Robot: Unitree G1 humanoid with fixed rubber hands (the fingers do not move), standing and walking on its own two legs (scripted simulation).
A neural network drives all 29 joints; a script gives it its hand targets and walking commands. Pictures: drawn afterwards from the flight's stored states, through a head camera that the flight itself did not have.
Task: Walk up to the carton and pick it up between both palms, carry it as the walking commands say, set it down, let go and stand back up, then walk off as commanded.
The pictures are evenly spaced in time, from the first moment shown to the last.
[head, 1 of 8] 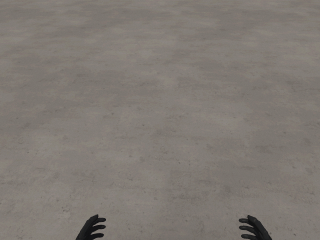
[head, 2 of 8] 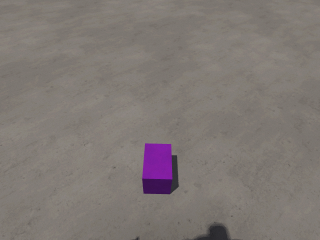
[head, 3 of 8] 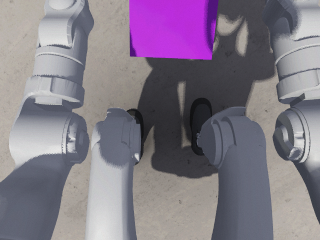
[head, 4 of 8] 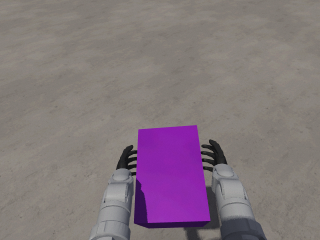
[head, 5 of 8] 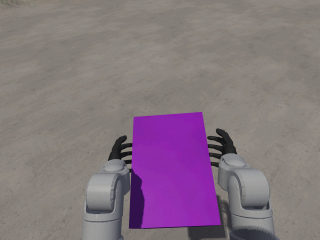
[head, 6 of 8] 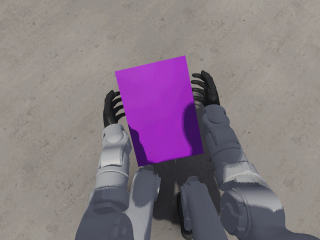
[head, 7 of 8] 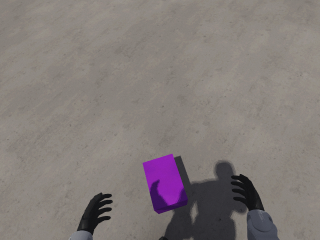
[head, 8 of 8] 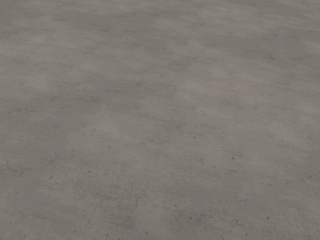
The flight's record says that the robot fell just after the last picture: no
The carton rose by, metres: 0.70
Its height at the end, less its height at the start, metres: +0.00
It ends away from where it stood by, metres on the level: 1.28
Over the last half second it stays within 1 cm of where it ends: yes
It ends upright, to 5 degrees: yes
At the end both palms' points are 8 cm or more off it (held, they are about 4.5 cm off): yes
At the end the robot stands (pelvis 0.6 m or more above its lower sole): yes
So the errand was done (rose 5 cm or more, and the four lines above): yes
